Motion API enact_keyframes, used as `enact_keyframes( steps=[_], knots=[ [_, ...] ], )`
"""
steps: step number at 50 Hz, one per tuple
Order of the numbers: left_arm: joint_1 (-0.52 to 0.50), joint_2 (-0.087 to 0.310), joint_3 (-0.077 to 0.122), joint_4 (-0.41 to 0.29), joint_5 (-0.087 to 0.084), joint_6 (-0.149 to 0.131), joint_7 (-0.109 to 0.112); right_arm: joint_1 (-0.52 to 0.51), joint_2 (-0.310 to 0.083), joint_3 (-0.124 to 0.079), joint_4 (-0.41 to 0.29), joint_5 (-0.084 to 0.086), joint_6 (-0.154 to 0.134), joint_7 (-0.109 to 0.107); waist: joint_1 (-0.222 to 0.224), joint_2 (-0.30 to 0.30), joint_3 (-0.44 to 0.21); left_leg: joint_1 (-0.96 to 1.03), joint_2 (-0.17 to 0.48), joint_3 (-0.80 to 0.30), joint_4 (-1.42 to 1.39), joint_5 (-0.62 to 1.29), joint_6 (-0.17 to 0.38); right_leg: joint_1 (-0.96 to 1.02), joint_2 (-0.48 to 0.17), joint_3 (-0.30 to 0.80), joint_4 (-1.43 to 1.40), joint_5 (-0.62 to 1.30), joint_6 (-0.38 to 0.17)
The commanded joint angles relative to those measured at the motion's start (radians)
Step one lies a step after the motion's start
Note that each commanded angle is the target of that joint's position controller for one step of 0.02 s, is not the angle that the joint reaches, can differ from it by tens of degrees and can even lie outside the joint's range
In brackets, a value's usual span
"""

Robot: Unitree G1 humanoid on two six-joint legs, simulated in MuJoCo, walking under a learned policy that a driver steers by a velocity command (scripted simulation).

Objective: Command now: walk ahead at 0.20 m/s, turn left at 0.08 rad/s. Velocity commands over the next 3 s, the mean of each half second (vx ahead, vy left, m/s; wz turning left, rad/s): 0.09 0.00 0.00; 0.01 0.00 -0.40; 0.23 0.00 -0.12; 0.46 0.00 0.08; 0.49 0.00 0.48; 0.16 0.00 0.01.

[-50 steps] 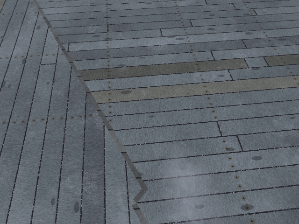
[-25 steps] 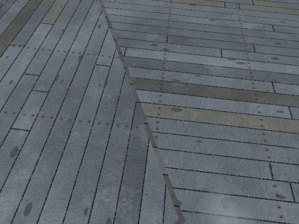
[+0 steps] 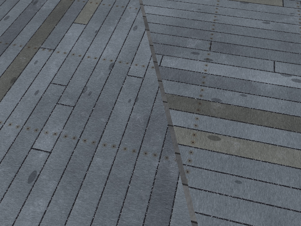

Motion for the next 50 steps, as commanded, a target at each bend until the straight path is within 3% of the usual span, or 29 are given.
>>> enact_keyframes(
  steps=[1, 2, 4, 6, 8, 12, 13, 14, 15, 16, 17, 20, 22, 24, 26, 28, 29, 31, 34, 36, 37, 38, 39, 40, 41, 42, 43, 46, 50],
  knots=[
    [0.033, 0.053, -0.001, -0.009, 0.019, -0.006, -0.001, 0.086, -0.063, -0.025, -0.044, -0.008, 0.007, -0.014, -0.030, -0.056, -0.141, -0.058, 0.111, 0.002, -0.061, 0.083, -0.022, 0.165, -0.275, 0.225, -0.172, 0.631, -0.198],
    [0.028, 0.049, -0.005, 0.004, 0.025, -0.008, 0.000, 0.102, -0.025, -0.017, -0.041, -0.005, 0.014, -0.017, -0.048, -0.076, -0.136, -0.022, 0.117, 0.014, -0.153, 0.097, -0.029, 0.121, -0.255, 0.174, -0.180, 0.672, -0.197],
    [0.014, 0.086, 0.002, 0.017, 0.029, -0.004, 0.010, 0.066, -0.010, -0.009, -0.057, -0.009, 0.025, -0.027, -0.054, -0.101, -0.145, 0.025, 0.113, 0.041, -0.327, 0.135, -0.043, 0.084, -0.241, 0.120, -0.179, 0.729, -0.198],
    [0.026, 0.125, 0.012, 0.028, 0.019, 0.011, 0.019, 0.020, -0.023, -0.008, -0.065, -0.013, 0.036, -0.031, -0.038, -0.106, -0.182, 0.074, 0.109, 0.053, -0.445, 0.226, -0.049, 0.092, -0.242, 0.107, -0.180, 0.634, -0.188],
    [0.046, 0.137, 0.014, 0.042, 0.009, 0.028, 0.024, -0.018, -0.053, -0.015, -0.067, -0.009, 0.052, -0.031, -0.021, -0.104, -0.183, 0.102, 0.106, 0.055, -0.513, 0.288, -0.050, 0.090, -0.247, 0.125, -0.195, 0.406, -0.176],
    [0.049, 0.096, 0.000, 0.057, -0.009, 0.052, 0.030, -0.078, -0.071, -0.027, -0.069, -0.022, 0.062, -0.035, -0.022, -0.088, -0.093, 0.188, 0.090, 0.078, -0.737, 0.336, -0.007, 0.023, -0.202, 0.161, -0.174, -0.109, -0.107],
    [0.084, 0.070, -0.010, 0.071, -0.007, 0.053, 0.030, -0.080, -0.087, -0.030, -0.073, -0.031, 0.060, -0.037, -0.021, -0.063, -0.075, 0.222, 0.124, 0.038, -0.800, 0.400, 0.010, 0.010, -0.174, 0.163, -0.148, -0.177, -0.063],
    [0.128, 0.058, -0.013, 0.078, 0.004, 0.051, 0.029, -0.071, -0.128, -0.037, -0.076, -0.031, 0.058, -0.041, 0.008, 0.000, -0.078, 0.260, 0.188, -0.021, -0.807, 0.505, 0.038, -0.015, -0.123, 0.135, -0.087, -0.242, -0.022],
    [0.209, 0.043, -0.011, 0.090, 0.004, 0.053, 0.032, -0.100, -0.173, -0.049, -0.060, -0.017, 0.059, -0.043, 0.078, 0.132, -0.073, 0.216, 0.201, -0.044, -0.809, 0.411, 0.080, -0.004, -0.049, 0.058, -0.072, -0.260, 0.006],
    [0.176, 0.046, -0.012, 0.096, 0.006, 0.062, 0.041, -0.113, -0.107, -0.040, -0.054, -0.013, 0.056, -0.034, 0.050, 0.131, -0.061, 0.123, 0.166, -0.031, -0.841, 0.258, 0.072, 0.082, -0.044, 0.029, -0.050, -0.217, 0.027],
    [0.146, 0.059, -0.008, 0.093, 0.004, 0.073, 0.047, -0.124, -0.071, -0.031, -0.049, -0.017, 0.050, -0.029, 0.041, 0.107, -0.037, 0.090, 0.142, -0.018, -0.850, 0.217, 0.053, 0.097, -0.047, 0.029, -0.040, -0.191, 0.033],
    [0.146, 0.061, -0.007, 0.107, 0.004, 0.091, 0.057, -0.128, -0.075, -0.033, -0.031, -0.016, 0.030, -0.024, 0.035, 0.067, -0.051, 0.133, 0.116, 0.019, -0.808, 0.350, 0.033, 0.104, -0.064, 0.051, -0.023, -0.120, 0.030],
    [0.085, 0.098, 0.003, 0.072, -0.010, 0.090, 0.058, -0.117, -0.127, -0.052, -0.033, -0.006, 0.028, -0.037, 0.011, 0.044, -0.069, 0.195, 0.122, 0.026, -0.763, 0.440, 0.048, 0.052, -0.057, 0.058, 0.035, -0.045, 0.020],
    [0.054, 0.101, 0.010, 0.041, -0.020, 0.095, 0.060, -0.078, -0.154, -0.066, -0.029, -0.006, 0.035, -0.054, -0.008, 0.060, -0.106, 0.245, 0.178, -0.011, -0.758, 0.520, 0.092, 0.003, -0.046, 0.059, 0.128, -0.011, 0.021],
    [0.044, 0.082, 0.015, 0.014, -0.020, 0.106, 0.059, -0.034, -0.170, -0.075, -0.026, -0.011, 0.043, -0.068, -0.021, 0.110, -0.131, 0.291, 0.301, -0.111, -0.787, 0.655, 0.170, -0.074, -0.034, 0.047, 0.260, -0.105, 0.040],
    [0.049, 0.080, 0.026, -0.002, -0.021, 0.123, 0.053, -0.069, -0.168, -0.075, -0.053, -0.017, 0.044, -0.081, -0.029, 0.178, -0.138, 0.286, 0.445, -0.215, -0.829, 0.792, 0.266, -0.145, -0.039, 0.046, 0.501, -0.499, 0.054],
    [0.037, 0.081, 0.031, -0.016, -0.025, 0.132, 0.051, -0.083, -0.175, -0.076, -0.065, -0.021, 0.041, -0.084, -0.030, 0.142, -0.127, 0.278, 0.477, -0.224, -0.848, 0.808, 0.284, -0.184, -0.070, 0.078, 0.587, -0.565, 0.061],
    [0.063, 0.070, 0.033, -0.021, -0.032, 0.147, 0.049, -0.194, -0.198, -0.085, -0.091, -0.001, 0.037, -0.088, 0.017, 0.095, -0.117, 0.209, 0.423, -0.115, -0.859, 0.718, 0.209, -0.122, -0.120, 0.091, 0.492, -0.465, 0.068],
    [0.117, 0.072, 0.042, -0.011, -0.028, 0.157, 0.034, -0.246, -0.205, -0.090, -0.088, 0.008, 0.057, -0.080, 0.042, 0.116, -0.140, 0.128, 0.338, 0.053, -0.807, 0.648, 0.141, 0.067, -0.065, -0.015, 0.294, -0.255, 0.068],
    [0.170, 0.087, 0.060, 0.002, -0.024, 0.163, 0.021, -0.220, -0.170, -0.084, -0.070, 0.018, 0.068, -0.071, 0.059, 0.072, -0.145, 0.065, 0.284, 0.135, -0.677, 0.426, 0.072, 0.207, -0.014, -0.039, 0.104, -0.104, 0.028],
    [0.164, 0.145, 0.078, -0.015, -0.015, 0.162, 0.026, -0.163, -0.117, -0.072, -0.055, 0.001, 0.075, -0.061, 0.037, -0.120, -0.096, -0.087, 0.199, 0.233, -0.470, 0.187, -0.009, 0.280, -0.106, 0.139, -0.019, 0.074, -0.028],
    [0.169, 0.273, 0.094, -0.065, -0.001, 0.151, 0.038, -0.196, -0.061, -0.049, -0.106, -0.047, 0.076, -0.056, 0.019, -0.375, -0.081, -0.331, 0.055, 0.214, -0.173, -0.247, -0.084, 0.325, -0.393, 0.558, -0.075, 0.470, -0.183],
    [0.217, 0.270, 0.085, -0.074, 0.046, 0.123, 0.024, -0.259, -0.085, -0.055, -0.142, -0.030, 0.068, -0.057, 0.072, -0.292, -0.181, -0.331, 0.036, 0.045, -0.004, -0.256, -0.061, 0.286, -0.456, 0.680, -0.149, 0.340, -0.312],
    [0.158, 0.251, 0.083, -0.089, 0.038, 0.100, 0.022, -0.276, -0.130, -0.066, -0.143, -0.005, 0.066, -0.060, 0.042, -0.185, -0.126, -0.365, 0.057, 0.016, 0.041, -0.161, -0.041, 0.263, -0.407, 0.604, -0.147, 0.210, -0.277],
    [0.086, 0.229, 0.080, -0.106, 0.009, 0.092, 0.031, -0.269, -0.157, -0.076, -0.130, -0.004, 0.067, -0.065, 0.014, -0.116, -0.094, -0.381, 0.080, 0.011, 0.012, -0.049, -0.031, 0.244, -0.343, 0.515, -0.134, 0.125, -0.204],
    [0.043, 0.196, 0.070, -0.122, -0.012, 0.093, 0.039, -0.262, -0.167, -0.081, -0.111, -0.012, 0.071, -0.074, 0.004, -0.087, -0.092, -0.360, 0.097, 0.007, -0.017, 0.019, -0.034, 0.231, -0.304, 0.459, -0.123, 0.110, -0.153],
    [0.031, 0.184, 0.066, -0.130, -0.020, 0.098, 0.046, -0.249, -0.167, -0.083, -0.111, -0.020, 0.071, -0.076, -0.004, -0.091, -0.102, -0.318, 0.092, 0.009, -0.035, 0.066, -0.040, 0.209, -0.272, 0.419, -0.121, 0.136, -0.137],
    [0.095, 0.149, 0.054, -0.122, -0.010, 0.099, 0.061, -0.215, -0.129, -0.075, -0.100, -0.009, 0.063, -0.068, 0.001, -0.100, -0.153, -0.280, 0.075, 0.021, -0.077, 0.153, -0.054, 0.280, -0.252, 0.362, -0.116, 0.252, -0.141],
    [0.109, 0.143, 0.051, -0.116, -0.008, 0.103, 0.069, -0.252, -0.112, -0.065, -0.111, -0.007, 0.063, -0.065, 0.021, -0.119, -0.143, -0.260, 0.091, 0.014, -0.256, 0.187, -0.078, 0.329, -0.251, 0.360, -0.133, 0.195, -0.131]
  ],
)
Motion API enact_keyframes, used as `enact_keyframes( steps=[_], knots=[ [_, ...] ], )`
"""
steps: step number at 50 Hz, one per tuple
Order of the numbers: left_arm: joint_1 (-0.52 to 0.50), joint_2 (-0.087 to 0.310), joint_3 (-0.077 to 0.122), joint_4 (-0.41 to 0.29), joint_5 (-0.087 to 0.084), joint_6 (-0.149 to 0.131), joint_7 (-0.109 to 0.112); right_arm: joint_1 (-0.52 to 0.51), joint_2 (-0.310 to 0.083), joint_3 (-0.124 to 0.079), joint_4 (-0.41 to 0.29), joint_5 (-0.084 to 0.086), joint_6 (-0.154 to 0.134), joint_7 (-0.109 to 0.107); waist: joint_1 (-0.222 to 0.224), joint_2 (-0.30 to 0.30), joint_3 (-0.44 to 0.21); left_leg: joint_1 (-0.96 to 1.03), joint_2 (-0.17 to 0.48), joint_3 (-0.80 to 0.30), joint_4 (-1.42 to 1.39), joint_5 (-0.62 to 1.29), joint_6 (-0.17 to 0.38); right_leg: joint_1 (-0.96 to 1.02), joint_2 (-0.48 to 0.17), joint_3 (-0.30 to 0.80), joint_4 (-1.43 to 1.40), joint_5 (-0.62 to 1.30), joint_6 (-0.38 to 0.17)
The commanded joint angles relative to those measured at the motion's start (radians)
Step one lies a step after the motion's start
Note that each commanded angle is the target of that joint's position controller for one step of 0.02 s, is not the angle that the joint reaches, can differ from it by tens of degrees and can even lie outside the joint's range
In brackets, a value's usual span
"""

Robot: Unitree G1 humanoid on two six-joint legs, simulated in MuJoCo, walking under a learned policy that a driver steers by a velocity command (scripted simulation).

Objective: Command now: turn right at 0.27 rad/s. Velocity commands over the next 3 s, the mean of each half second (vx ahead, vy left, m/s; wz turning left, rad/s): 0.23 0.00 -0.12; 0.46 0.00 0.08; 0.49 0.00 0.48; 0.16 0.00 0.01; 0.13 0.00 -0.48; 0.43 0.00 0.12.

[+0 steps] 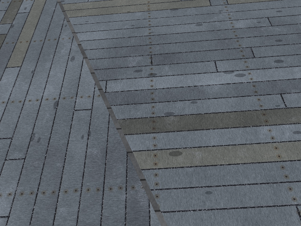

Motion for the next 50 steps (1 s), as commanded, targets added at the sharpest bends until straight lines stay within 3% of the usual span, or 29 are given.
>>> enact_keyframes(
  steps=[1, 4, 6, 8, 11, 15, 16, 17, 18, 19, 20, 21, 24, 27, 29, 31, 34, 36, 37, 38, 39, 40, 41, 42, 43, 44, 45, 47, 50],
  knots=[
    [0.011, 0.146, 0.034, -0.047, 0.003, -0.007, 0.011, -0.013, -0.055, -0.007, -0.048, 0.003, -0.009, 0.003, 0.006, -0.135, -0.101, -0.042, 0.037, -0.035, -0.128, 0.033, -0.018, 0.201, -0.261, 0.247, -0.116, 0.245, -0.108],
    [-0.007, 0.150, 0.034, -0.042, 0.009, -0.005, 0.008, -0.020, -0.058, -0.004, -0.044, 0.005, -0.011, 0.010, 0.015, -0.151, -0.063, 0.051, 0.043, -0.025, -0.250, 0.019, -0.023, 0.136, -0.249, 0.252, -0.144, 0.127, -0.112],
    [0.002, 0.143, 0.032, -0.028, 0.006, -0.008, 0.001, -0.016, -0.060, -0.001, -0.037, 0.009, -0.020, 0.021, 0.028, -0.156, -0.052, 0.106, 0.041, -0.002, -0.337, 0.014, -0.015, 0.103, -0.236, 0.277, -0.199, -0.160, -0.128],
    [0.021, 0.169, 0.038, -0.013, 0.001, -0.009, -0.003, -0.033, -0.071, 0.000, -0.041, 0.014, -0.039, 0.034, 0.047, -0.179, -0.012, 0.108, 0.025, 0.028, -0.380, -0.027, -0.002, 0.103, -0.255, 0.336, -0.243, -0.302, -0.147],
    [0.051, 0.182, 0.043, -0.002, -0.004, -0.013, -0.002, -0.046, -0.071, 0.005, -0.042, 0.024, -0.078, 0.056, 0.057, -0.148, 0.005, 0.093, 0.023, 0.033, -0.454, -0.065, 0.041, 0.175, -0.284, 0.390, -0.244, -0.331, -0.161],
    [0.013, 0.164, 0.038, -0.016, -0.019, -0.014, -0.006, 0.063, -0.047, 0.012, 0.016, 0.023, -0.118, 0.078, -0.017, -0.109, -0.027, 0.340, -0.008, 0.080, -0.685, 0.072, 0.110, 0.085, -0.223, 0.329, -0.173, -0.273, -0.129],
    [-0.004, 0.138, 0.030, -0.025, -0.017, -0.018, -0.010, 0.131, -0.062, 0.006, 0.041, 0.020, -0.121, 0.076, -0.047, -0.093, -0.055, 0.477, 0.024, 0.049, -0.691, 0.088, 0.127, -0.002, -0.194, 0.296, -0.117, -0.240, -0.103],
    [-0.055, 0.082, 0.014, -0.047, -0.010, -0.028, -0.016, 0.246, -0.096, -0.002, 0.070, 0.016, -0.121, 0.070, -0.097, -0.020, -0.078, 0.638, 0.127, -0.066, -0.715, 0.052, 0.164, -0.157, -0.134, 0.210, 0.049, -0.224, -0.056],
    [-0.052, 0.029, 0.002, -0.076, -0.012, -0.048, -0.023, 0.321, -0.194, -0.025, 0.090, 0.014, -0.116, 0.065, -0.085, 0.190, -0.085, 0.762, 0.280, -0.321, -0.787, -0.057, 0.262, -0.369, 0.008, 0.014, 0.291, -0.283, 0.009],
    [-0.103, 0.114, 0.022, -0.095, -0.023, -0.066, -0.023, 0.336, -0.192, -0.030, 0.092, 0.008, -0.119, 0.070, -0.114, 0.188, 0.003, 0.749, 0.405, -0.512, -0.867, -0.152, 0.349, -0.553, -0.015, -0.014, 0.453, -0.414, 0.030],
    [-0.095, 0.154, 0.034, -0.086, -0.036, -0.078, -0.031, 0.296, -0.137, -0.014, 0.072, 0.007, -0.126, 0.068, -0.092, 0.102, 0.051, 0.733, 0.387, -0.483, -0.873, -0.199, 0.339, -0.615, -0.078, 0.037, 0.551, -0.343, 0.031],
    [-0.071, 0.148, 0.035, -0.067, -0.038, -0.080, -0.037, 0.254, -0.107, -0.004, 0.053, 0.009, -0.128, 0.070, -0.070, 0.090, 0.055, 0.731, 0.334, -0.415, -0.884, -0.185, 0.304, -0.632, -0.106, 0.029, 0.589, -0.257, 0.036],
    [-0.101, 0.121, 0.034, -0.074, -0.013, -0.081, -0.046, 0.224, -0.085, 0.012, 0.034, 0.007, -0.117, 0.078, -0.057, 0.076, 0.065, 0.648, 0.259, -0.241, -0.927, 0.064, 0.258, -0.591, -0.155, -0.013, 0.567, -0.077, 0.065],
    [-0.159, 0.066, 0.017, -0.095, -0.008, -0.080, -0.051, 0.247, -0.098, 0.013, 0.041, 0.005, -0.106, 0.074, -0.069, 0.075, 0.067, 0.545, 0.184, -0.087, -0.936, 0.297, 0.242, -0.484, -0.144, -0.074, 0.424, 0.076, 0.095],
    [-0.224, 0.041, 0.005, -0.116, -0.013, -0.082, -0.056, 0.275, -0.110, 0.013, 0.045, 0.006, -0.104, 0.070, -0.091, 0.075, 0.080, 0.468, 0.154, -0.028, -0.944, 0.322, 0.229, -0.376, -0.121, -0.101, 0.281, 0.169, 0.096],
    [-0.274, 0.046, 0.003, -0.135, -0.018, -0.082, -0.062, 0.322, -0.128, 0.012, 0.056, 0.012, -0.105, 0.070, -0.108, 0.076, 0.091, 0.462, 0.174, -0.029, -0.952, 0.306, 0.234, -0.317, -0.102, -0.113, 0.200, 0.207, 0.089],
    [-0.295, 0.080, 0.009, -0.156, -0.025, -0.083, -0.072, 0.332, -0.140, 0.008, 0.064, 0.025, -0.100, 0.070, -0.085, 0.088, 0.103, 0.554, 0.233, -0.043, -0.917, 0.361, 0.222, -0.315, -0.107, -0.083, 0.131, 0.173, 0.050],
    [-0.246, 0.116, 0.023, -0.151, -0.023, -0.086, -0.075, 0.318, -0.158, 0.002, 0.060, 0.024, -0.090, 0.068, -0.036, 0.099, 0.058, 0.609, 0.252, -0.033, -0.830, 0.585, 0.204, -0.225, -0.083, -0.095, 0.115, 0.115, 0.017],
    [-0.155, 0.143, 0.039, -0.129, -0.021, -0.084, -0.070, 0.305, -0.165, 0.000, 0.057, 0.022, -0.083, 0.067, 0.021, 0.106, -0.009, 0.608, 0.235, -0.003, -0.713, 0.776, 0.188, -0.091, -0.053, -0.120, 0.108, 0.101, -0.007],
    [0.014, 0.183, 0.062, -0.077, -0.024, -0.080, -0.062, 0.302, -0.149, 0.007, 0.052, 0.016, -0.077, 0.065, 0.102, 0.093, -0.112, 0.542, 0.189, 0.033, -0.518, 0.862, 0.162, 0.137, -0.038, -0.132, 0.107, 0.108, -0.038],
    [0.204, 0.252, 0.082, -0.040, -0.013, -0.073, -0.048, 0.309, -0.112, 0.024, 0.024, -0.005, -0.077, 0.064, 0.167, -0.020, -0.263, 0.311, 0.137, 0.061, -0.197, 0.587, 0.129, 0.463, -0.225, 0.075, 0.144, 0.100, -0.100],
    [0.251, 0.316, 0.088, -0.015, 0.002, -0.072, -0.057, 0.463, 0.051, 0.068, 0.020, 0.011, -0.097, 0.073, 0.079, -0.337, -0.448, -0.019, -0.053, 0.020, 0.152, -0.198, 0.082, 0.737, -0.476, 0.595, -0.020, -0.213, -0.255],
    [0.231, 0.208, 0.062, -0.021, 0.000, -0.075, -0.057, 0.387, -0.078, 0.039, 0.034, 0.041, -0.117, 0.079, 0.121, -0.250, -0.390, -0.112, -0.021, -0.106, 0.272, -0.259, 0.099, 0.664, -0.465, 0.673, -0.123, -0.307, -0.221],
    [0.147, 0.171, 0.048, -0.026, -0.004, -0.078, -0.053, 0.284, -0.131, 0.021, -0.006, 0.063, -0.125, 0.081, 0.105, -0.202, -0.211, -0.185, 0.027, -0.075, 0.294, -0.183, 0.115, 0.522, -0.438, 0.501, -0.136, -0.249, -0.171],
    [0.071, 0.151, 0.040, -0.035, -0.003, -0.083, -0.052, 0.232, -0.122, 0.023, -0.016, 0.055, -0.126, 0.074, 0.071, -0.105, -0.131, -0.147, 0.081, -0.053, 0.250, -0.088, 0.119, 0.368, -0.403, 0.373, -0.159, -0.133, -0.144],
    [0.019, 0.129, 0.036, -0.035, 0.005, -0.089, -0.055, 0.218, -0.106, 0.018, -0.018, 0.037, -0.120, 0.069, 0.037, -0.084, -0.079, -0.104, 0.112, -0.049, 0.196, -0.028, 0.116, 0.249, -0.367, 0.283, -0.189, -0.047, -0.128],
    [-0.015, 0.104, 0.030, -0.031, 0.015, -0.097, -0.056, 0.248, -0.089, 0.015, -0.008, 0.034, -0.103, 0.069, -0.001, -0.105, -0.064, -0.043, 0.139, -0.059, 0.169, 0.014, 0.117, 0.178, -0.336, 0.205, -0.223, -0.006, -0.114],
    [-0.028, 0.092, 0.032, -0.010, 0.011, -0.113, -0.059, 0.277, -0.044, 0.019, -0.001, 0.036, -0.074, 0.067, -0.027, -0.111, -0.036, -0.008, 0.148, -0.058, 0.138, 0.038, 0.109, 0.104, -0.323, 0.116, -0.282, 0.040, -0.121],
    [-0.015, 0.115, 0.041, 0.022, 0.015, -0.122, -0.049, 0.214, -0.040, 0.016, -0.036, 0.029, -0.053, 0.062, -0.033, -0.083, 0.026, -0.106, 0.146, -0.083, 0.062, 0.138, 0.089, 0.085, -0.321, 0.006, -0.324, 0.120, -0.120]
  ],
)
Over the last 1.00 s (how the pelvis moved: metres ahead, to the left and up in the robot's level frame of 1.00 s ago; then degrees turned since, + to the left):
0.10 -0.04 0.01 -16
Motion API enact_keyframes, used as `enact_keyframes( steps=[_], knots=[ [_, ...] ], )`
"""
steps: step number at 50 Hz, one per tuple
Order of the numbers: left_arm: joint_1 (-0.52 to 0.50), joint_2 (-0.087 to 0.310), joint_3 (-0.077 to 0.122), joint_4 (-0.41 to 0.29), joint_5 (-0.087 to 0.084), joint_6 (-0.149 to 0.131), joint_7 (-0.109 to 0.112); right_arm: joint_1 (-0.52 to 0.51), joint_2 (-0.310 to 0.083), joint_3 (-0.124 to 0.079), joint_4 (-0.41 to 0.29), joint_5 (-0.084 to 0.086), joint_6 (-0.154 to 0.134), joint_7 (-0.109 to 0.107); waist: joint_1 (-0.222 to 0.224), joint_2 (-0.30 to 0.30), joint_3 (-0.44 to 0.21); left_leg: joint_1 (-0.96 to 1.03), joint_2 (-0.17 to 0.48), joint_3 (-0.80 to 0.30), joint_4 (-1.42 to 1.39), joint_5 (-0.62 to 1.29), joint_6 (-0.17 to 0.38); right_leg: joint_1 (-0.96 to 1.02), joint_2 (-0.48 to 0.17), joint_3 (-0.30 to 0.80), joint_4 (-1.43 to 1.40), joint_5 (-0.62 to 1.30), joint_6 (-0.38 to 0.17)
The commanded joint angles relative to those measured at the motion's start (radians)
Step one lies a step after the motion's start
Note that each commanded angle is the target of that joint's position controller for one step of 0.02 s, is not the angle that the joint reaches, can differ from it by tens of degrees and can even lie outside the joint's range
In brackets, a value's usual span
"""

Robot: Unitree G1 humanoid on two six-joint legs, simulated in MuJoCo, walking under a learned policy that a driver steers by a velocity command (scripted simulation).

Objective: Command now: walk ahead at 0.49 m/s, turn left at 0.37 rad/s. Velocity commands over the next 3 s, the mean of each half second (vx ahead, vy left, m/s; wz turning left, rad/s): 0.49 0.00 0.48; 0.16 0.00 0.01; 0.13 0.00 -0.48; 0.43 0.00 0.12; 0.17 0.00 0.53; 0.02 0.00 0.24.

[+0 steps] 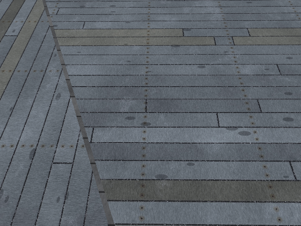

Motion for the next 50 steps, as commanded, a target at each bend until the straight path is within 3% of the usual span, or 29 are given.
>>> enact_keyframes(
  steps=[1, 6, 11, 14, 15, 16, 17, 18, 19, 20, 21, 22, 23, 24, 26, 28, 31, 35, 37, 39, 40, 41, 42, 43, 44, 45, 46, 47, 50],
  knots=[
    [-0.055, 0.120, 0.029, -0.042, 0.006, -0.026, 0.013, 0.040, -0.036, -0.012, -0.049, -0.007, 0.011, -0.003, -0.036, -0.096, 0.025, -0.093, 0.043, -0.081, -0.059, 0.134, -0.014, -0.012, -0.297, 0.160, -0.227, 0.127, -0.142],
    [-0.021, 0.152, 0.032, -0.024, 0.001, -0.017, 0.031, -0.113, -0.018, 0.001, -0.107, -0.017, -0.003, 0.028, 0.014, -0.071, 0.057, -0.081, 0.016, 0.014, -0.348, 0.359, -0.018, 0.041, -0.272, 0.008, -0.238, 0.204, -0.106],
    [0.075, 0.183, 0.041, 0.012, -0.018, 0.024, 0.040, -0.255, -0.006, 0.014, -0.204, -0.012, -0.004, 0.066, 0.065, -0.064, 0.090, -0.166, -0.005, 0.087, -0.488, 0.264, 0.016, 0.261, -0.333, -0.041, -0.151, 0.327, -0.092],
    [0.047, 0.223, 0.051, -0.003, -0.023, 0.050, 0.050, -0.206, -0.048, -0.007, -0.234, -0.008, 0.001, 0.080, 0.007, -0.124, 0.011, -0.018, -0.090, 0.173, -0.501, 0.110, 0.066, 0.316, -0.341, -0.082, 0.024, 0.773, -0.059],
    [0.036, 0.235, 0.054, -0.010, -0.023, 0.059, 0.055, -0.116, -0.080, -0.025, -0.221, -0.005, 0.005, 0.079, -0.048, -0.145, -0.048, 0.103, -0.134, 0.196, -0.498, 0.065, 0.090, 0.307, -0.332, -0.094, 0.161, 0.913, -0.047],
    [0.017, 0.236, 0.052, -0.017, -0.026, 0.066, 0.059, 0.038, -0.131, -0.055, -0.188, -0.003, 0.006, 0.070, -0.135, -0.136, -0.129, 0.325, -0.177, 0.197, -0.558, 0.105, 0.126, 0.229, -0.301, -0.113, 0.366, 0.913, -0.019],
    [0.027, 0.212, 0.040, -0.037, -0.014, 0.058, 0.063, 0.197, -0.216, -0.091, -0.154, -0.005, 0.017, 0.047, -0.201, -0.046, -0.224, 0.638, -0.087, 0.015, -0.591, 0.106, 0.181, -0.010, -0.259, -0.111, 0.667, 0.630, 0.025],
    [0.125, 0.046, -0.008, -0.088, 0.012, 0.026, 0.043, 0.166, -0.309, -0.102, -0.163, -0.005, 0.012, 0.039, -0.064, 0.207, -0.298, 0.964, 0.169, -0.559, -0.672, -0.034, 0.363, -0.475, -0.041, -0.017, 1.020, -0.368, 0.086],
    [0.024, 0.128, 0.000, -0.108, -0.027, -0.022, 0.026, 0.208, -0.236, -0.079, -0.190, -0.017, 0.000, 0.043, -0.138, 0.101, -0.425, 1.037, 0.235, -0.793, -0.819, -0.105, 0.404, -0.594, -0.015, 0.219, 1.132, -0.433, 0.069],
    [-0.074, 0.169, 0.012, -0.142, -0.060, -0.043, 0.018, 0.176, -0.181, -0.065, -0.182, -0.026, -0.010, 0.044, -0.150, 0.053, -0.286, 0.956, 0.205, -0.637, -0.836, -0.027, 0.344, -0.673, -0.069, 0.234, 1.106, -0.338, 0.045],
    [-0.088, 0.158, 0.007, -0.145, -0.050, -0.052, 0.022, 0.109, -0.151, -0.056, -0.192, -0.019, -0.016, 0.044, -0.103, -0.031, -0.191, 0.799, 0.159, -0.498, -0.833, 0.078, 0.306, -0.643, -0.116, 0.227, 1.012, -0.247, 0.032],
    [-0.077, 0.159, 0.012, -0.127, -0.028, -0.049, 0.029, 0.033, -0.114, -0.044, -0.208, -0.022, -0.017, 0.043, -0.056, -0.068, -0.135, 0.652, 0.124, -0.390, -0.841, 0.194, 0.277, -0.572, -0.153, 0.217, 0.925, -0.200, 0.038],
    [-0.052, 0.172, 0.021, -0.118, -0.020, -0.034, 0.030, -0.020, -0.085, -0.032, -0.232, -0.038, -0.018, 0.039, -0.020, -0.051, -0.104, 0.548, 0.102, -0.318, -0.857, 0.355, 0.266, -0.497, -0.175, 0.215, 0.890, -0.177, 0.048],
    [-0.032, 0.171, 0.024, -0.115, -0.014, -0.016, 0.031, -0.038, -0.085, -0.030, -0.240, -0.043, -0.019, 0.037, -0.001, -0.046, -0.094, 0.484, 0.092, -0.277, -0.866, 0.487, 0.263, -0.450, -0.180, 0.207, 0.863, -0.173, 0.063],
    [-0.012, 0.137, 0.019, -0.114, 0.000, 0.009, 0.036, -0.028, -0.109, -0.033, -0.227, -0.038, -0.024, 0.030, 0.016, -0.048, -0.082, 0.401, 0.070, -0.172, -0.868, 0.721, 0.259, -0.408, -0.169, 0.175, 0.780, -0.140, 0.098],
    [-0.050, 0.108, 0.009, -0.131, 0.006, 0.019, 0.041, -0.016, -0.126, -0.036, -0.212, -0.036, -0.020, 0.015, 0.009, -0.019, -0.073, 0.364, 0.025, -0.081, -0.862, 0.811, 0.230, -0.398, -0.147, 0.149, 0.646, -0.031, 0.119],
    [-0.139, 0.089, -0.004, -0.147, 0.002, 0.014, 0.031, 0.012, -0.119, -0.031, -0.193, -0.028, -0.001, -0.001, -0.039, 0.018, -0.096, 0.375, -0.033, -0.009, -0.838, 0.737, 0.164, -0.329, -0.104, 0.126, 0.400, 0.211, 0.114],
    [-0.200, 0.113, 0.001, -0.166, -0.001, 0.005, 0.010, 0.043, -0.112, -0.022, -0.162, -0.034, 0.012, -0.007, -0.069, 0.040, -0.102, 0.472, 0.022, -0.076, -0.784, 0.614, 0.149, -0.314, -0.082, 0.152, 0.259, 0.270, 0.087],
    [-0.175, 0.133, 0.008, -0.159, 0.005, -0.002, 0.000, 0.022, -0.098, -0.016, -0.152, -0.039, 0.013, -0.006, -0.051, 0.045, -0.103, 0.524, 0.054, -0.100, -0.723, 0.610, 0.142, -0.309, -0.081, 0.153, 0.219, 0.207, 0.051],
    [-0.087, 0.153, 0.019, -0.130, 0.014, -0.008, -0.002, -0.001, -0.091, -0.013, -0.145, -0.038, 0.013, -0.007, 0.002, 0.022, -0.125, 0.523, 0.010, -0.070, -0.590, 0.632, 0.097, -0.176, -0.063, 0.136, 0.119, 0.332, 0.006],
    [-0.065, 0.216, 0.032, -0.136, 0.022, -0.010, 0.004, 0.046, -0.084, -0.011, -0.152, -0.054, 0.006, -0.008, -0.020, -0.060, -0.182, 0.461, -0.069, -0.032, -0.455, 0.508, 0.049, -0.026, -0.144, 0.225, 0.164, 0.715, -0.044],
    [-0.033, 0.248, 0.035, -0.147, 0.030, 0.000, 0.010, 0.143, -0.065, -0.003, -0.149, -0.058, -0.001, -0.010, -0.042, -0.199, -0.293, 0.271, -0.155, 0.005, -0.207, 0.176, -0.022, 0.209, -0.309, 0.419, 0.211, 0.951, -0.207],
    [0.017, 0.175, 0.021, -0.137, 0.013, 0.020, 0.014, 0.116, -0.076, 0.001, -0.154, -0.059, 0.007, -0.008, 0.007, -0.306, -0.365, 0.130, -0.206, 0.009, -0.010, -0.377, -0.078, 0.296, -0.413, 0.606, 0.140, 0.935, -0.320],
    [0.001, 0.169, 0.015, -0.144, -0.007, 0.032, 0.011, 0.080, -0.121, -0.010, -0.169, -0.040, 0.022, -0.003, 0.007, -0.222, -0.343, 0.073, -0.171, -0.045, 0.067, -0.422, -0.080, 0.250, -0.400, 0.654, 0.094, 0.656, -0.304],
    [-0.046, 0.181, 0.022, -0.162, -0.016, 0.048, 0.013, 0.025, -0.118, -0.013, -0.179, -0.027, 0.043, -0.007, 0.006, -0.154, -0.262, 0.019, -0.149, -0.041, 0.127, -0.384, -0.087, 0.175, -0.366, 0.631, 0.064, 0.396, -0.263],
    [-0.088, 0.190, 0.024, -0.177, -0.018, 0.062, 0.017, -0.002, -0.113, -0.015, -0.184, -0.027, 0.064, -0.012, -0.003, -0.108, -0.179, 0.003, -0.131, -0.032, 0.091, -0.347, -0.087, 0.050, -0.342, 0.593, 0.019, 0.223, -0.227],
    [-0.119, 0.194, 0.026, -0.191, -0.014, 0.074, 0.025, -0.018, -0.113, -0.019, -0.188, -0.033, 0.080, -0.020, -0.016, -0.108, -0.137, 0.035, -0.111, -0.030, 0.017, -0.298, -0.084, -0.050, -0.309, 0.566, -0.020, 0.077, -0.193],
    [-0.148, 0.195, 0.030, -0.199, -0.009, 0.089, 0.030, -0.017, -0.087, -0.014, -0.192, -0.034, 0.087, -0.026, -0.034, -0.136, -0.105, 0.088, -0.114, -0.009, -0.095, -0.264, -0.083, -0.133, -0.252, 0.520, -0.049, -0.023, -0.159],
    [-0.144, 0.198, 0.043, -0.212, -0.005, 0.110, 0.046, 0.010, -0.049, -0.005, -0.179, -0.038, 0.077, -0.033, -0.032, -0.207, -0.140, 0.207, -0.148, 0.022, -0.268, -0.194, -0.090, -0.181, -0.191, 0.465, -0.055, -0.035, -0.146]
  ],
)
Over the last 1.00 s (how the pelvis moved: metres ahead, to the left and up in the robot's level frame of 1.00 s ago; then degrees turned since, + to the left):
0.35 -0.04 0.00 2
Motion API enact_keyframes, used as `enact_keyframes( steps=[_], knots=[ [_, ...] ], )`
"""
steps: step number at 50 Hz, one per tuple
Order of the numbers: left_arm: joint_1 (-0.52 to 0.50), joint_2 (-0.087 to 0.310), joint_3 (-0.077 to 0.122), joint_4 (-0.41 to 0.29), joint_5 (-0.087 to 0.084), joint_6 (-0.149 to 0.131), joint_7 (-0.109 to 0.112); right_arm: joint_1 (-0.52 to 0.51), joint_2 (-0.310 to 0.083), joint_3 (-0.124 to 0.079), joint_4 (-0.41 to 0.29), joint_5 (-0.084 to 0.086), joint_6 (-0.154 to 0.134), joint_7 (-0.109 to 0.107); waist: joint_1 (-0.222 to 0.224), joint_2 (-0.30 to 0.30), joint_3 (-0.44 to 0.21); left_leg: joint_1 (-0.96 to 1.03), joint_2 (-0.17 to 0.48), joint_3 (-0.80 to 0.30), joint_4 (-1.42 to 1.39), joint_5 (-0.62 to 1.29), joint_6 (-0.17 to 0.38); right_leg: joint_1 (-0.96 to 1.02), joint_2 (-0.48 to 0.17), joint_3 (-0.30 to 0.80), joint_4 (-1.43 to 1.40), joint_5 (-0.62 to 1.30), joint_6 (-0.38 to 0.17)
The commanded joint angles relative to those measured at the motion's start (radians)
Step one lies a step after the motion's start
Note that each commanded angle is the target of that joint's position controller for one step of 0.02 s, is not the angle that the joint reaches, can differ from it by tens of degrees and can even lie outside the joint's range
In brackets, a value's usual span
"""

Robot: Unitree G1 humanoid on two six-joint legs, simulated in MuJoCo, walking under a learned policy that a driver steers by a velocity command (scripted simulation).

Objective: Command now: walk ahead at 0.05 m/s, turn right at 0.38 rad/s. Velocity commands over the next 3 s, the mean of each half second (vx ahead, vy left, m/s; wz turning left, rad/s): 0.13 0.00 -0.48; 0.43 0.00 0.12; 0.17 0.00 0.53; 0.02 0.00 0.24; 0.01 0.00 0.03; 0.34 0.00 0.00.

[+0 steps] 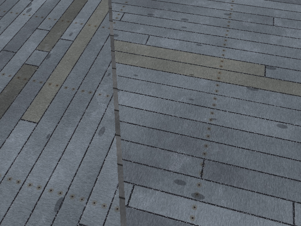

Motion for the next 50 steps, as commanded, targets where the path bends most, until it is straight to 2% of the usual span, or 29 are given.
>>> enact_keyframes(
  steps=[1, 4, 7, 8, 9, 10, 11, 12, 13, 16, 18, 21, 23, 26, 27, 29, 30, 31, 32, 33, 34, 35, 37, 39, 41, 43, 46, 48, 50],
  knots=[
    [-0.037, 0.176, 0.057, -0.088, -0.006, 0.009, 0.021, 0.101, -0.064, -0.021, -0.033, 0.000, -0.009, -0.009, -0.034, -0.164, -0.173, 0.084, -0.010, 0.010, -0.144, 0.083, -0.007, 0.099, -0.197, 0.283, -0.191, -0.132, -0.170],
    [-0.026, 0.182, 0.065, -0.095, -0.015, 0.018, 0.028, 0.092, -0.075, -0.026, -0.040, 0.003, -0.021, -0.002, -0.024, -0.169, -0.190, 0.125, -0.016, 0.002, -0.274, 0.147, 0.002, 0.118, -0.205, 0.338, -0.178, -0.182, -0.159],
    [-0.030, 0.168, 0.064, -0.105, -0.028, 0.037, 0.037, 0.149, -0.091, -0.040, -0.025, 0.001, -0.032, 0.008, -0.061, -0.155, -0.164, 0.278, -0.001, 0.021, -0.511, 0.257, 0.051, 0.025, -0.145, 0.328, -0.126, -0.307, -0.089],
    [-0.018, 0.131, 0.054, -0.113, -0.024, 0.037, 0.036, 0.187, -0.157, -0.058, -0.031, -0.017, -0.032, 0.002, -0.066, -0.052, -0.157, 0.361, 0.167, -0.125, -0.606, 0.190, 0.112, -0.089, -0.086, 0.264, 0.014, -0.402, -0.033],
    [-0.059, 0.096, 0.049, -0.159, -0.029, 0.026, 0.030, 0.156, -0.240, -0.080, -0.034, -0.048, -0.025, 0.003, -0.043, 0.269, -0.090, 0.297, 0.367, -0.400, -0.724, 0.195, 0.243, -0.254, 0.076, 0.041, 0.265, -0.475, 0.016],
    [-0.021, 0.158, 0.069, -0.142, -0.011, 0.013, 0.027, 0.083, -0.197, -0.066, -0.075, -0.071, -0.036, 0.002, -0.031, 0.241, -0.095, 0.241, 0.440, -0.455, -0.728, 0.303, 0.306, -0.236, 0.019, 0.086, 0.506, -0.497, 0.047],
    [0.033, 0.188, 0.085, -0.108, -0.018, 0.017, 0.023, 0.009, -0.143, -0.051, -0.100, -0.058, -0.044, -0.006, 0.008, 0.159, -0.098, 0.233, 0.393, -0.354, -0.697, 0.386, 0.277, -0.223, 0.015, 0.095, 0.621, -0.442, 0.055],
    [0.081, 0.178, 0.087, -0.075, -0.019, 0.031, 0.028, -0.036, -0.117, -0.044, -0.112, -0.035, -0.049, -0.008, 0.028, 0.111, -0.092, 0.245, 0.329, -0.247, -0.670, 0.436, 0.231, -0.221, 0.009, 0.079, 0.680, -0.391, 0.074],
    [0.096, 0.165, 0.084, -0.066, -0.014, 0.041, 0.031, -0.033, -0.108, -0.041, -0.111, -0.014, -0.052, -0.009, 0.017, 0.100, -0.098, 0.287, 0.306, -0.199, -0.672, 0.366, 0.209, -0.256, -0.012, 0.065, 0.732, -0.322, 0.090],
    [0.011, 0.123, 0.065, -0.116, -0.026, 0.040, 0.014, 0.062, -0.112, -0.040, -0.090, -0.005, -0.050, -0.021, -0.051, 0.146, -0.066, 0.360, 0.282, -0.142, -0.744, 0.127, 0.207, -0.342, -0.059, -0.002, 0.718, -0.222, 0.118],
    [-0.062, 0.110, 0.057, -0.154, -0.028, 0.029, 0.004, 0.130, -0.131, -0.049, -0.075, -0.008, -0.052, -0.025, -0.100, 0.142, -0.052, 0.437, 0.304, -0.144, -0.767, 0.086, 0.217, -0.377, -0.078, -0.013, 0.621, -0.210, 0.129],
    [-0.093, 0.078, 0.042, -0.181, -0.024, 0.011, -0.010, 0.169, -0.163, -0.064, -0.060, -0.004, -0.063, -0.017, -0.121, 0.137, -0.050, 0.456, 0.328, -0.107, -0.781, 0.106, 0.224, -0.314, -0.100, -0.032, 0.466, -0.220, 0.115],
    [-0.089, 0.058, 0.031, -0.182, -0.026, -0.001, -0.020, 0.163, -0.174, -0.069, -0.052, 0.003, -0.071, -0.002, -0.111, 0.147, -0.034, 0.392, 0.322, -0.062, -0.794, 0.119, 0.225, -0.203, -0.098, -0.064, 0.353, -0.246, 0.085],
    [-0.077, 0.067, 0.028, -0.170, -0.028, -0.014, -0.032, 0.164, -0.184, -0.075, -0.031, 0.019, -0.080, 0.026, -0.101, 0.157, -0.010, 0.316, 0.315, -0.018, -0.784, 0.141, 0.233, -0.044, -0.079, -0.114, 0.209, -0.286, 0.037],
    [-0.066, 0.072, 0.029, -0.166, -0.031, -0.018, -0.035, 0.162, -0.189, -0.076, -0.022, 0.027, -0.080, 0.035, -0.089, 0.153, -0.008, 0.302, 0.319, -0.016, -0.767, 0.145, 0.234, 0.008, -0.072, -0.123, 0.151, -0.269, 0.020],
    [0.030, 0.076, 0.035, -0.122, -0.029, -0.023, -0.036, 0.136, -0.179, -0.071, -0.010, 0.044, -0.076, 0.045, -0.020, 0.119, -0.030, 0.215, 0.302, 0.019, -0.678, 0.166, 0.211, 0.218, -0.035, -0.158, -0.003, -0.167, -0.013],
    [0.127, 0.106, 0.050, -0.091, -0.032, -0.023, -0.027, 0.142, -0.139, -0.054, 0.001, 0.038, -0.078, 0.048, 0.029, 0.086, -0.072, 0.120, 0.269, 0.050, -0.573, 0.233, 0.178, 0.405, -0.034, -0.128, -0.022, -0.162, -0.034],
    [0.267, 0.170, 0.070, -0.069, -0.022, -0.024, -0.014, 0.108, -0.063, -0.023, -0.014, 0.017, -0.085, 0.056, 0.098, -0.059, -0.156, -0.035, 0.181, 0.142, -0.271, 0.182, 0.107, 0.616, -0.204, 0.093, -0.074, -0.169, -0.079],
    [0.311, 0.310, 0.094, -0.079, -0.013, -0.026, -0.006, 0.104, -0.018, -0.007, -0.081, 0.009, -0.109, 0.060, 0.083, -0.310, -0.203, -0.366, 0.058, 0.160, 0.065, -0.085, 0.050, 0.777, -0.450, 0.485, -0.139, -0.207, -0.233],
    [0.317, 0.248, 0.083, -0.072, -0.011, -0.043, -0.009, 0.063, -0.116, -0.032, -0.078, 0.035, -0.121, 0.055, 0.123, -0.196, -0.179, -0.461, 0.089, 0.036, 0.239, -0.102, 0.048, 0.701, -0.484, 0.548, -0.194, -0.316, -0.301],
    [0.271, 0.187, 0.060, -0.071, -0.011, -0.056, -0.010, 0.045, -0.151, -0.044, -0.078, 0.053, -0.122, 0.058, 0.093, -0.174, -0.096, -0.497, 0.127, 0.001, 0.273, -0.008, 0.071, 0.639, -0.437, 0.437, -0.206, -0.368, -0.258],
    [0.211, 0.140, 0.044, -0.074, -0.011, -0.064, -0.012, 0.049, -0.140, -0.043, -0.063, 0.048, -0.118, 0.059, 0.062, -0.154, -0.052, -0.480, 0.153, -0.002, 0.254, 0.093, 0.076, 0.566, -0.383, 0.334, -0.231, -0.357, -0.218],
    [0.121, 0.095, 0.029, -0.078, -0.005, -0.073, -0.013, 0.068, -0.122, -0.043, -0.043, 0.030, -0.103, 0.061, 0.007, -0.142, 0.016, -0.402, 0.169, -0.031, 0.185, 0.228, 0.062, 0.430, -0.325, 0.174, -0.284, -0.160, -0.165],
    [0.114, 0.096, 0.034, -0.070, 0.008, -0.088, -0.008, 0.098, -0.082, -0.035, -0.027, 0.031, -0.092, 0.061, -0.016, -0.111, 0.006, -0.359, 0.143, -0.041, 0.168, 0.322, 0.042, 0.390, -0.303, 0.055, -0.303, 0.036, -0.151],
    [0.118, 0.102, 0.038, -0.053, 0.011, -0.099, -0.003, 0.083, -0.063, -0.029, -0.033, 0.028, -0.084, 0.056, -0.021, -0.079, 0.011, -0.346, 0.124, -0.048, 0.071, 0.405, 0.027, 0.374, -0.288, -0.035, -0.312, 0.136, -0.140],
    [0.111, 0.113, 0.039, -0.039, 0.005, -0.103, 0.003, 0.027, -0.043, -0.018, -0.052, 0.023, -0.086, 0.062, -0.010, -0.075, 0.028, -0.282, 0.112, -0.006, -0.097, 0.521, 0.031, 0.340, -0.263, -0.116, -0.329, 0.157, -0.120],
    [0.164, 0.141, 0.047, -0.002, -0.007, -0.101, 0.013, -0.085, -0.014, 0.000, -0.092, 0.021, -0.089, 0.084, 0.034, -0.060, 0.064, -0.231, 0.105, 0.057, -0.259, 0.591, 0.057, 0.358, -0.287, -0.170, -0.350, 0.167, -0.109],
    [0.188, 0.157, 0.052, 0.020, -0.016, -0.092, 0.016, -0.127, -0.019, 0.001, -0.119, 0.026, -0.090, 0.098, 0.040, -0.054, 0.075, -0.243, 0.099, 0.069, -0.321, 0.562, 0.087, 0.440, -0.313, -0.190, -0.323, 0.233, -0.100],
    [0.170, 0.181, 0.057, 0.022, -0.017, -0.070, 0.026, -0.125, -0.046, -0.011, -0.139, 0.018, -0.091, 0.112, 0.012, -0.072, 0.048, -0.190, 0.049, 0.123, -0.358, 0.488, 0.116, 0.503, -0.315, -0.225, -0.203, 0.574, -0.073]
  ],
)
Over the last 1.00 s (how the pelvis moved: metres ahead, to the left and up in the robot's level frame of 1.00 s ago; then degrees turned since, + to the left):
0.46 0.10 -0.01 14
